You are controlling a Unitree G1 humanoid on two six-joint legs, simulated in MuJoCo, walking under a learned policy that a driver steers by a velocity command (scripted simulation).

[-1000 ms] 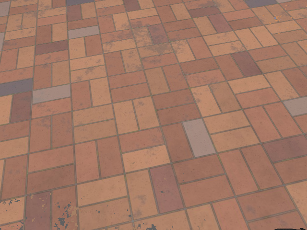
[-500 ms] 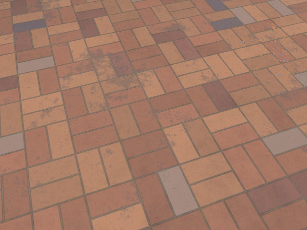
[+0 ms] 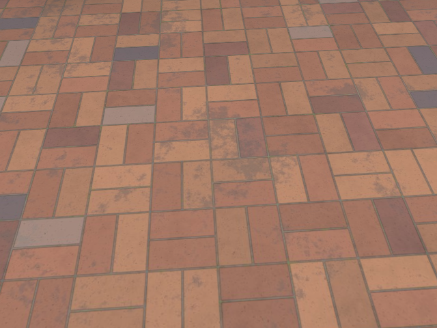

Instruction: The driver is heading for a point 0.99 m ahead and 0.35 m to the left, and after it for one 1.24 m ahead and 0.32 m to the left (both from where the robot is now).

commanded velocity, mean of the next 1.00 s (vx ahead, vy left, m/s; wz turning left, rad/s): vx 0.50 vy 0.00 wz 0.56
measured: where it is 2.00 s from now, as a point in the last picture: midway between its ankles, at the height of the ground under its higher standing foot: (115, 181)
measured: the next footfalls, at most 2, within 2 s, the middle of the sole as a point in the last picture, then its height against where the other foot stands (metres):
left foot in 0.22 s outside the picture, level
right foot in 0.70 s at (234, 288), level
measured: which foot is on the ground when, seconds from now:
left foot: up 0.00-0.20, down 0.22-0.70, up 0.72-1.00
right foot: down 0.00-0.24, up 0.26-0.68, down 0.70-1.00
